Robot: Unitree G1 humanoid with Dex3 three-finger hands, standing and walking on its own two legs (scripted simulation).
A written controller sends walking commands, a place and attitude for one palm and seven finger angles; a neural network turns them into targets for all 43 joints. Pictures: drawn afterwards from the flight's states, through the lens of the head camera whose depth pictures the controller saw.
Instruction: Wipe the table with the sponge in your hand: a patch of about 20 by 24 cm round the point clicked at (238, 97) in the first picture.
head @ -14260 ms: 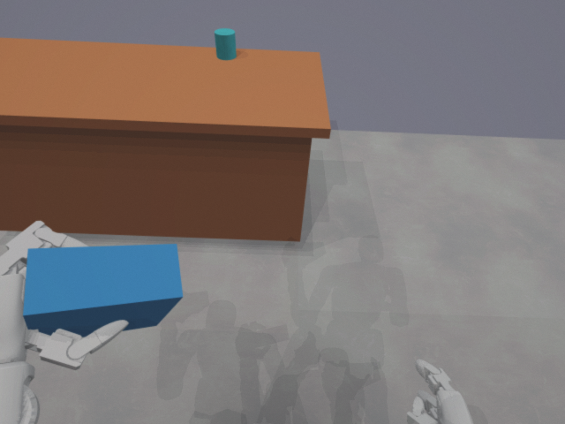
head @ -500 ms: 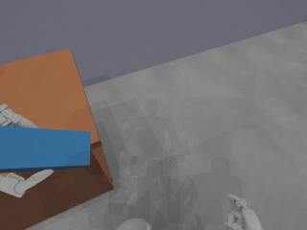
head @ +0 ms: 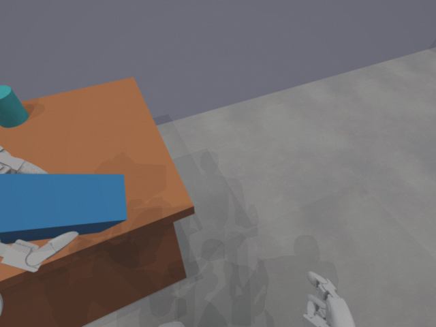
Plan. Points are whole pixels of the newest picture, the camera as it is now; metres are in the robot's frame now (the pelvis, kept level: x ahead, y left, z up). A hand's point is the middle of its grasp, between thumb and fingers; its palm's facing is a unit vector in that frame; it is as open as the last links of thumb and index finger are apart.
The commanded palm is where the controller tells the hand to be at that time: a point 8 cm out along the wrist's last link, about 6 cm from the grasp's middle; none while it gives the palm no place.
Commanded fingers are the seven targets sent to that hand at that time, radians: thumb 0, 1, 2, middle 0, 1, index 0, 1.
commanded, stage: shuffle to correct the standing spot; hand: left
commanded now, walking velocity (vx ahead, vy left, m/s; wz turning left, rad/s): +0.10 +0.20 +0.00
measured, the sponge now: (77, 208) +0.24 +0.21 +0.16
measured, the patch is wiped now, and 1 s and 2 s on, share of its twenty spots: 0.00 0.00 0.00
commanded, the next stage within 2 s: come to a stop and stand still in 1.54 s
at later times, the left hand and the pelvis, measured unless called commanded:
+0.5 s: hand out of the picture +0.21 +0.38 +0.21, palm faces +0.40 -0.81 -0.42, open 10.2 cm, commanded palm +0.15 +0.42 +0.20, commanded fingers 0.00 0.10 1.30 -1.20 -1.60 -1.20 -1.60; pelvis -0.01 +0.14 +0.01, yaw +1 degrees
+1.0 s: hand out of the picture +0.21 +0.45 +0.22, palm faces +0.36 -0.83 -0.44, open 10.2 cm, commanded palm +0.16 +0.50 +0.20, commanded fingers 0.00 0.10 1.30 -1.20 -1.60 -1.20 -1.60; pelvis +0.00 +0.22 +0.02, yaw +0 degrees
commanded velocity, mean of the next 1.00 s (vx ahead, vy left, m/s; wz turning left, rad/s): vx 0.15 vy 0.03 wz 0.00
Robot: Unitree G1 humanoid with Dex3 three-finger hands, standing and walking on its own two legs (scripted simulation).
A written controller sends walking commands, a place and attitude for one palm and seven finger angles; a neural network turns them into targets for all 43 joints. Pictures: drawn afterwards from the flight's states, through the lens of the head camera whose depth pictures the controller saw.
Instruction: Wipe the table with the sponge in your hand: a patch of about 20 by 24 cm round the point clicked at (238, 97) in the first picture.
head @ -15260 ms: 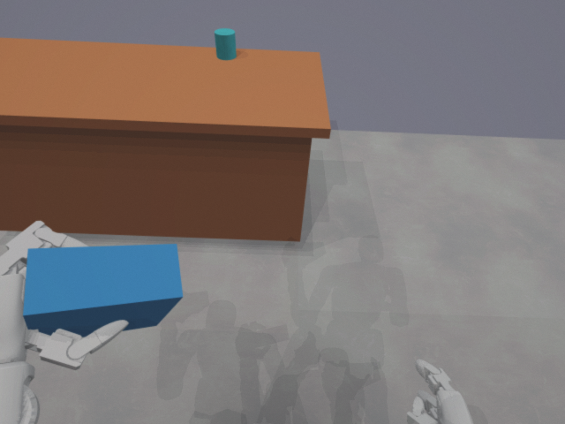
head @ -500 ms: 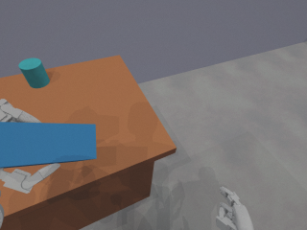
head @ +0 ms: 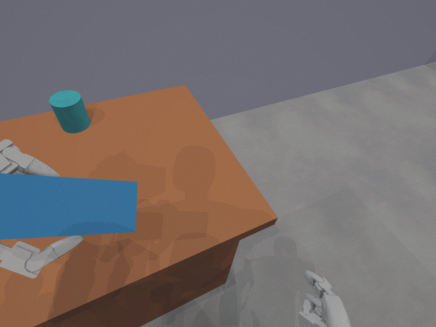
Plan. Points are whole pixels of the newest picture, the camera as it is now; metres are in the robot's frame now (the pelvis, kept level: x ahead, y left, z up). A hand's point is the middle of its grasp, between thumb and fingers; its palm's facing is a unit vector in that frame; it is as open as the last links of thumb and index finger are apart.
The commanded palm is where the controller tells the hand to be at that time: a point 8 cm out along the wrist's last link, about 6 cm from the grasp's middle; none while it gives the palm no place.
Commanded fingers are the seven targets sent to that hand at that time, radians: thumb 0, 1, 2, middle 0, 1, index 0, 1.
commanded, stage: shuffle to correct the standing spot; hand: left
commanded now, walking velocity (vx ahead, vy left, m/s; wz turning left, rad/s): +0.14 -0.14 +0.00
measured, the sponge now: (84, 210) +0.23 +0.20 +0.17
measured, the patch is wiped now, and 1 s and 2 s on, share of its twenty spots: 0.00 0.00 0.00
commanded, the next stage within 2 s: come to a stop and stand still in 0.54 s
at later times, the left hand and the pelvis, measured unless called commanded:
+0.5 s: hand (81, 195) +0.25 +0.20 +0.17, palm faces +0.35 -0.85 -0.40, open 10.2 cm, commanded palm +0.19 +0.24 +0.18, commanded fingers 0.00 0.10 1.30 -1.20 -1.60 -1.20 -1.60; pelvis +0.02 -0.03 -0.01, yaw -1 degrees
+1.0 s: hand (72, 213) +0.23 +0.22 +0.15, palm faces +0.40 -0.84 -0.38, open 10.2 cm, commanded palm +0.19 +0.25 +0.18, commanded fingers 0.00 0.10 1.30 -1.20 -1.60 -1.20 -1.60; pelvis +0.03 -0.03 +0.00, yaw +1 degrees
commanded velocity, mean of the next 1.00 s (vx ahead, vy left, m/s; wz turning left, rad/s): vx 0.09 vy -0.07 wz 0.05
